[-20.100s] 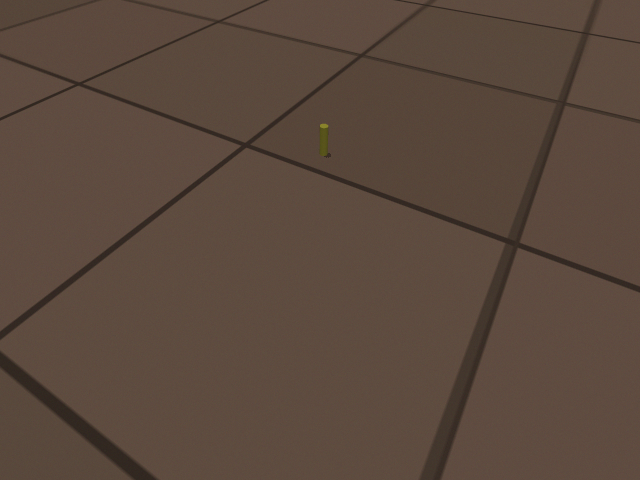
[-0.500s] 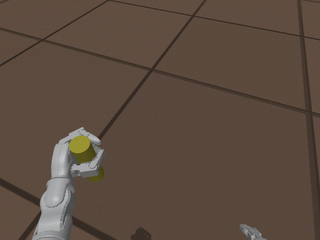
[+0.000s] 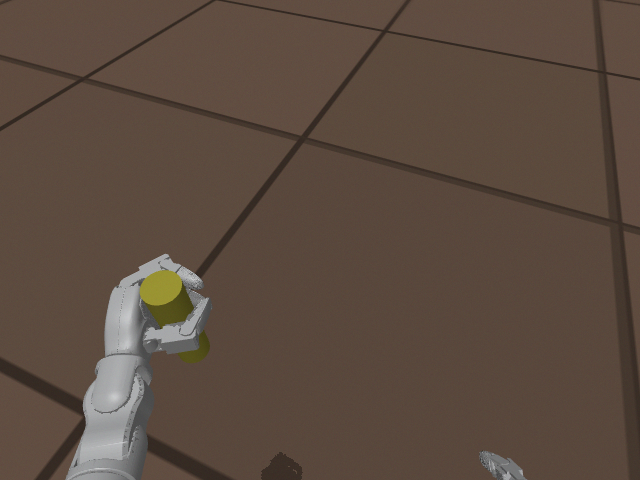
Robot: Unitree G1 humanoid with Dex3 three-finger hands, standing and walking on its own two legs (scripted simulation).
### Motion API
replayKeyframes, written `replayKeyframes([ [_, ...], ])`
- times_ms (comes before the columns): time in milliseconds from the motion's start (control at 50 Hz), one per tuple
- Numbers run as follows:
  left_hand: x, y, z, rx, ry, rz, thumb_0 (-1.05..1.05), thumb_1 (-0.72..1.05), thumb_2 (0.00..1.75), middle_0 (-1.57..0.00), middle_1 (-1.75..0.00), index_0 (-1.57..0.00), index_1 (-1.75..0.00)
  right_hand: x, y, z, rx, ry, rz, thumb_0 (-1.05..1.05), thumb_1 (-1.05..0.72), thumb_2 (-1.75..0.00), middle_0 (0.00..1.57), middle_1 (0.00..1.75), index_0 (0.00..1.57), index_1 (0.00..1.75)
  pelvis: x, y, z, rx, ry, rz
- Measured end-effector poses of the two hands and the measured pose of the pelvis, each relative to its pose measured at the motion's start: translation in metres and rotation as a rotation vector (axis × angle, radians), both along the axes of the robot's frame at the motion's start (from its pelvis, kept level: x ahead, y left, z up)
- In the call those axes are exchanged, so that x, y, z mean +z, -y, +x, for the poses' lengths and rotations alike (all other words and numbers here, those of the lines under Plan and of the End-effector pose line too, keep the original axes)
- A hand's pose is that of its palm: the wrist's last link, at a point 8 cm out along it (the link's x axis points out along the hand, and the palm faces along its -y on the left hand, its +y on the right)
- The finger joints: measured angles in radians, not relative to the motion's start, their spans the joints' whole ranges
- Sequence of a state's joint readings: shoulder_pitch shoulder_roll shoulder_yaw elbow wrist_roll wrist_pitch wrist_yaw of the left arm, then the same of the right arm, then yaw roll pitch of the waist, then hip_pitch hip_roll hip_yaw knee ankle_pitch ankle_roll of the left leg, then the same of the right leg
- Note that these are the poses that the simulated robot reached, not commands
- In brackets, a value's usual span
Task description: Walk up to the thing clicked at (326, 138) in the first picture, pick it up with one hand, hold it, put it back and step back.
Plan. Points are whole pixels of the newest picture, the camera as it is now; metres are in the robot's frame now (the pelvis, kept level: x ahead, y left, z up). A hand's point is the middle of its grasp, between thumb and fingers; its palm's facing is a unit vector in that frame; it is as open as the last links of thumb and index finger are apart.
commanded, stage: hold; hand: left
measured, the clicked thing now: (179, 322) +0.33 +0.18 +0.02
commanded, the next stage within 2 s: crouch in 0.58 s
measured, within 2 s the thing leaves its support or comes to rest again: neither
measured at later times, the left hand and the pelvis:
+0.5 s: hand (185, 317) +0.32 +0.17 +0.05, palm faces +0.09 -1.00 -0.02, open 5.8 cm; pelvis +0.00 +0.00 +0.00, yaw +0 degrees
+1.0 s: hand (194, 329) +0.33 +0.17 +0.00, palm faces +0.11 -0.99 -0.02, open 5.7 cm; pelvis -0.01 +0.00 -0.02, yaw +0 degrees
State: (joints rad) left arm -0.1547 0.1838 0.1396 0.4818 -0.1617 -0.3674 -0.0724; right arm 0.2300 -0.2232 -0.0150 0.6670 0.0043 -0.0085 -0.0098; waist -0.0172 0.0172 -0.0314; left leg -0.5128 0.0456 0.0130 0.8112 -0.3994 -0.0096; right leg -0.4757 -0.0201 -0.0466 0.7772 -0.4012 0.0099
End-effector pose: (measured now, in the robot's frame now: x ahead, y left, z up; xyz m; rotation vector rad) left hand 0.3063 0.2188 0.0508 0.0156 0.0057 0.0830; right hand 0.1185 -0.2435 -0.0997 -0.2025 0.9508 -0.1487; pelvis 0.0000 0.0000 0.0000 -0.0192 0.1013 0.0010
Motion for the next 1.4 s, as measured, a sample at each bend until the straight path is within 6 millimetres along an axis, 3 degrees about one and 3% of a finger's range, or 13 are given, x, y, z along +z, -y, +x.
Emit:
replayKeyframes([
  [720, 0.003, 0.003, -0.002, 0.004, 0.014, 0.009, 0.05, 0.09, 1.16, -0.94, -1.16, -1.00, -1.16, 0.000, 0.002, 0.000, 0.000, 0.010, -0.002, 0.01, -0.92, -0.91, 0.20, 0.30, 0.20, 0.30, 0.000, 0.003, -0.003, 0.001, 0.005, 0.003],
  [860, -0.010, 0.003, -0.002, 0.018, -0.015, 0.001, 0.05, 0.09, 1.16, -0.94, -1.16, -1.00, -1.15, -0.003, 0.003, -0.004, -0.001, -0.002, -0.002, 0.01, -0.90, -0.90, 0.20, 0.30, 0.20, 0.30, -0.002, 0.002, -0.004, 0.001, -0.012, 0.003],
  [1000, -0.047, 0.001, -0.001, 0.032, -0.044, -0.003, 0.05, 0.09, 1.16, -0.94, -1.15, -1.00, -1.15, -0.019, 0.007, -0.012, 0.016, -0.041, -0.016, 0.01, -0.88, -0.90, 0.20, 0.30, 0.20, 0.30, -0.017, 0.003, -0.011, 0.001, -0.075, 0.002],
  [1120, -0.097, -0.003, 0.007, 0.019, -0.038, 0.004, 0.05, 0.09, 1.16, -0.95, -1.15, -1.00, -1.15, -0.051, 0.016, -0.026, 0.030, -0.092, -0.042, 0.01, -0.88, -0.90, 0.20, 0.30, 0.20, 0.30, -0.050, 0.003, -0.022, -0.001, -0.182, -0.003],
  [1400, -0.247, -0.014, 0.027, 0.024, 0.001, 0.013, 0.05, 0.09, 1.16, -0.95, -1.15, -1.01, -1.15, -0.194, 0.021, -0.056, 0.062, -0.231, -0.053, 0.01, -0.90, -0.91, 0.20, 0.30, 0.20, 0.30, -0.181, 0.001, -0.046, -0.019, -0.426, -0.019],
])
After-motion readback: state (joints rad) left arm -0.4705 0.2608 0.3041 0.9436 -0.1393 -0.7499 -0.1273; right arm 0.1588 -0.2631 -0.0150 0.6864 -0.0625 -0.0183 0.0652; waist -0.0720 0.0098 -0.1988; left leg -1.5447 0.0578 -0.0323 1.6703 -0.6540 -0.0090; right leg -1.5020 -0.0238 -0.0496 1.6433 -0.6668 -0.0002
